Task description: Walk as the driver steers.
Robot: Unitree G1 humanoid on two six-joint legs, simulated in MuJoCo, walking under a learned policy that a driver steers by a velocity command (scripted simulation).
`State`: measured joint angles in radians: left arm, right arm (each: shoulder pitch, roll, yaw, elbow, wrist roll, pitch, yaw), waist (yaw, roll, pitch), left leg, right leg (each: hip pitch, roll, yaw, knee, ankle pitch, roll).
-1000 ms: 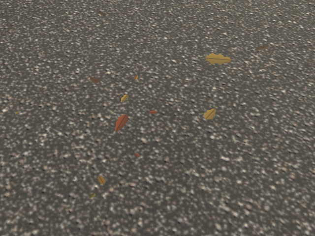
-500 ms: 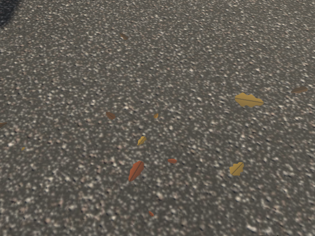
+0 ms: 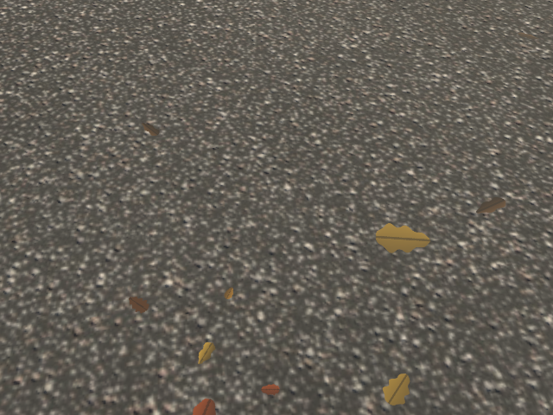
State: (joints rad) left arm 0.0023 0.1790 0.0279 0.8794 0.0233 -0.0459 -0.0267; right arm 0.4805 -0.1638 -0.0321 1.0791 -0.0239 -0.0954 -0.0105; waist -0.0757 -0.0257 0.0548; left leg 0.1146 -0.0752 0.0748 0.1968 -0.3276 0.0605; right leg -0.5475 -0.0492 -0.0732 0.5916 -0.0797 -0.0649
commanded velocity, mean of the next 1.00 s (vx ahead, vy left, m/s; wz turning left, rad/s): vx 0.14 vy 0.00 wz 0.05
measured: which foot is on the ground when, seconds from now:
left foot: down 0.00-0.06, up 0.08-0.46, down 0.48-1.00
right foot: up 0.00-0.04, down 0.06-1.00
